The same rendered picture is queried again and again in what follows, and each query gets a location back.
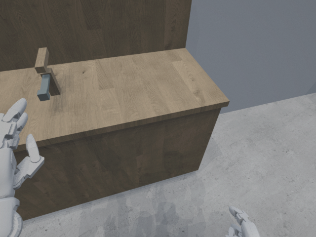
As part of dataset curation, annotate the robot left hand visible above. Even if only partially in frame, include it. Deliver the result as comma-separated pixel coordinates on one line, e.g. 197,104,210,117
0,98,44,198

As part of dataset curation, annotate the robot left forearm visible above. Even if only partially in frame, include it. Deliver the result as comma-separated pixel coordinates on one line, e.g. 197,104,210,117
0,197,23,237

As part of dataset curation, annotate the counter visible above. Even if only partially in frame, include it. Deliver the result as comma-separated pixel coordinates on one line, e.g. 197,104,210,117
0,0,230,221

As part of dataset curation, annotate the robot right hand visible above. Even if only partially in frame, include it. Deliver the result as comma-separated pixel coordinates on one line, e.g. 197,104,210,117
225,206,261,237

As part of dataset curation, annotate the tap lever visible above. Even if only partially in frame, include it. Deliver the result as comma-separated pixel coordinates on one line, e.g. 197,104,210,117
37,74,50,101

